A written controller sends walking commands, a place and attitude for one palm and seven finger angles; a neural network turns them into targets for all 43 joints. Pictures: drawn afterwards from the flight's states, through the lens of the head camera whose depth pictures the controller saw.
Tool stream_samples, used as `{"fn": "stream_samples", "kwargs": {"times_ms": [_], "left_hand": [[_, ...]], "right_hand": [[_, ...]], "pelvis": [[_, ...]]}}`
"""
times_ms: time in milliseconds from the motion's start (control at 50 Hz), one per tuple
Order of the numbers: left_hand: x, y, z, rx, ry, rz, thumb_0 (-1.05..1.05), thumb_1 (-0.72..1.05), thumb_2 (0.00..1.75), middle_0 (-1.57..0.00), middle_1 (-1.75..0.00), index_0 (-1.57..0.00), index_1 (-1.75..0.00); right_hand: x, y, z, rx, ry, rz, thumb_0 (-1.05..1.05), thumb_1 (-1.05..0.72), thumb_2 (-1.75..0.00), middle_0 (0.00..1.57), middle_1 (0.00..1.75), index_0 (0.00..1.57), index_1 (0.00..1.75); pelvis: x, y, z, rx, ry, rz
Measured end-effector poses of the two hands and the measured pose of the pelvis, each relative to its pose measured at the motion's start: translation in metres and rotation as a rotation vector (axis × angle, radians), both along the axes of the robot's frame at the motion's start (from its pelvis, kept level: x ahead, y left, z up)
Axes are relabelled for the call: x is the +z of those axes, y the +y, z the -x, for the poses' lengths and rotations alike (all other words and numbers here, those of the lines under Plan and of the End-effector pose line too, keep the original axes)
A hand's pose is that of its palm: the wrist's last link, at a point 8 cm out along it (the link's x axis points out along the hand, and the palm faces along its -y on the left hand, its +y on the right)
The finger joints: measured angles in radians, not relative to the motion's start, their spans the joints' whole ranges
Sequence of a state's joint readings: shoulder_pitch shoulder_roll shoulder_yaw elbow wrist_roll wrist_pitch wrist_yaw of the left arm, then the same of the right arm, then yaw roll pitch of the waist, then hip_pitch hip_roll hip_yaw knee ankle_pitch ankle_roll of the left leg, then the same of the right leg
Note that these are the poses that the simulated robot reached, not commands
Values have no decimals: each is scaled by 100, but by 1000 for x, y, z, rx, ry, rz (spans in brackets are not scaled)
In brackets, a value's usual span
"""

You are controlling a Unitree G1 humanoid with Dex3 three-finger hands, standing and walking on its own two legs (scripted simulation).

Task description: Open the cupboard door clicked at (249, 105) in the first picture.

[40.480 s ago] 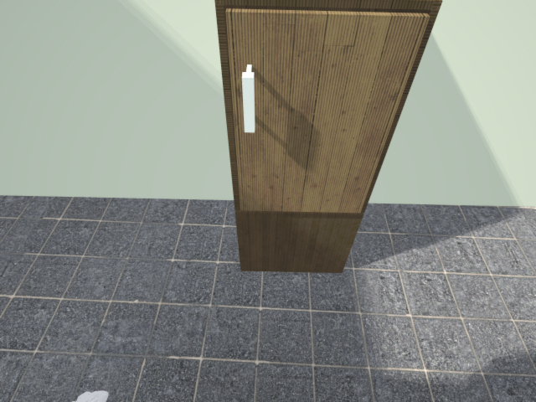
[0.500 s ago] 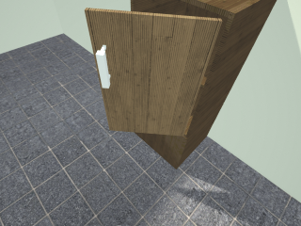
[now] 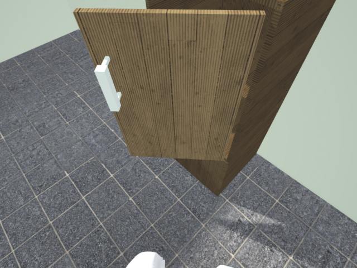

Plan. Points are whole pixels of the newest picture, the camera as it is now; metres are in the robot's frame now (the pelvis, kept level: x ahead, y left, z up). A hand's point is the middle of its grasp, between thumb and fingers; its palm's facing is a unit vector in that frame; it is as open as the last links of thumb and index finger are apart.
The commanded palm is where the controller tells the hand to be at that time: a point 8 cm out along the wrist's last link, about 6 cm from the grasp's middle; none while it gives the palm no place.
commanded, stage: come to a stop and stand still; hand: left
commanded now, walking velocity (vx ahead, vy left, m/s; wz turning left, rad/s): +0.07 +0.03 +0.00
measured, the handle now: (111, 84) +0.52 +0.22 +0.09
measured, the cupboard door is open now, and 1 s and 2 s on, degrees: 41 41 41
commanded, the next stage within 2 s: look again from close up in 0.94 s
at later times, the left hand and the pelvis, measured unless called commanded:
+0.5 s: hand out of the picture -0.01 +0.20 -0.17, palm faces -0.01 -0.98 -0.22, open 7.4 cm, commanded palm none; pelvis -0.03 +0.01 +0.00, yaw -2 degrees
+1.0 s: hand out of the picture -0.01 +0.17 -0.17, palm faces -0.01 -0.97 -0.23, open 7.4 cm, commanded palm none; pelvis -0.02 -0.01 +0.00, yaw -1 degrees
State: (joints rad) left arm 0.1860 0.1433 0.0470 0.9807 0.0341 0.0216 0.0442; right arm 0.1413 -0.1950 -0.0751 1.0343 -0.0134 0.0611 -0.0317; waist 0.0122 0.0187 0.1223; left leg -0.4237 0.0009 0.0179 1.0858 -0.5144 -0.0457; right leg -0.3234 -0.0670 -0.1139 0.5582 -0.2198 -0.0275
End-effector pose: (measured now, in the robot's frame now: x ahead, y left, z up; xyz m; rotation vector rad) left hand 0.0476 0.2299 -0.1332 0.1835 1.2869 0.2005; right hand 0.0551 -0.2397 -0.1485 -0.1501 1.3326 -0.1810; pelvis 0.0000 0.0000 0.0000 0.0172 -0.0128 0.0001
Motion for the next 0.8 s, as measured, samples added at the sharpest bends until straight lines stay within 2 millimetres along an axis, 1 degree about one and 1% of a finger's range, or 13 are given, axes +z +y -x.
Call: {"fn": "stream_samples", "kwargs": {"times_ms": [80, 140, 160, 200, 300, 360, 420, 480, 540, 600, 680, 800], "left_hand": [[-2, 11, 7, -2, -20, 11, 0, 91, 90, -20, -30, -20, -30], [-11, 24, 14, 3, -28, 28, 0, 91, 90, -20, -30, -20, -30], [-15, 29, 17, 7, -28, 35, 0, 91, 90, -20, -30, -20, -30], [-16, 35, 24, 16, -16, 45, 0, 91, 90, -20, -30, -20, -30], [-7, 40, 42, 21, 21, 64, 0, 91, 90, -20, -30, -20, -30], [-4, 37, 52, 10, 56, 68, 0, 91, 90, -20, -30, -20, -30], [-3, 30, 58, -6, 91, 65, 0, 91, 90, -20, -30, -20, -30], [-6, 21, 60, -25, 93, 42, 0, 91, 90, -20, -30, -20, -30], [-6, 9, 64, -66, 106, 27, 0, 91, 90, -20, -30, -20, -30], [-7, 0, 65, -79, 102, 35, 0, 91, 90, -20, -30, -20, -30], [-6, -3, 62, -66, 86, 25, 1, 92, 90, -20, -30, -20, -30], [-1, -6, 56, -56, 54, 12, 1, 92, 90, -20, -30, -20, -30]], "right_hand": [[7, 11, -1, 23, -43, 3, 0, -91, -90, 20, 30, 20, 30], [10, 23, 6, 32, -85, 14, 0, -91, -90, 20, 30, 20, 30], [10, 28, 10, 34, -93, 20, 0, -91, -90, 20, 30, 20, 30], [15, 37, 23, 37, -81, 26, 0, -91, -90, 20, 30, 20, 30], [26, 45, 51, 39, -23, 31, 0, -93, -90, 20, 30, 21, 30], [27, 46, 65, 19, 4, 22, 0, -93, -90, 21, 30, 21, 30], [23, 43, 81, -12, 32, 10, 0, -92, -90, 21, 30, 21, 30], [13, 35, 98, -41, 63, -9, 0, -91, -90, 21, 30, 21, 30], [3, 27, 107, -52, 82, -31, 1, -91, -90, 21, 30, 21, 30], [0, 25, 112, -53, 81, -42, 1, -91, -90, 20, 30, 20, 30], [-4, 28, 114, -40, 76, -61, 1, -91, -90, 20, 30, 20, 30], [-7, 34, 102, -17, 60, -96, 1, -91, -90, 20, 30, 20, 30]], "pelvis": [[1, 8, 11, 1, 4, 4], [-5, 19, 18, 0, 3, 21], [-7, 23, 20, 3, 2, 29], [-4, 28, 24, 3, -7, 24], [10, 33, 23, 10, 5, 30], [13, 31, 23, 1, 14, 30], [13, 26, 26, -7, 19, 26], [7, 16, 29, -21, 20, 6], [1, 12, 34, -31, 25, 39], [-1, 9, 33, -22, 21, 42], [-1, 5, 30, -21, 6, 26], [0, -2, 27, -20, -6, 11]]}}
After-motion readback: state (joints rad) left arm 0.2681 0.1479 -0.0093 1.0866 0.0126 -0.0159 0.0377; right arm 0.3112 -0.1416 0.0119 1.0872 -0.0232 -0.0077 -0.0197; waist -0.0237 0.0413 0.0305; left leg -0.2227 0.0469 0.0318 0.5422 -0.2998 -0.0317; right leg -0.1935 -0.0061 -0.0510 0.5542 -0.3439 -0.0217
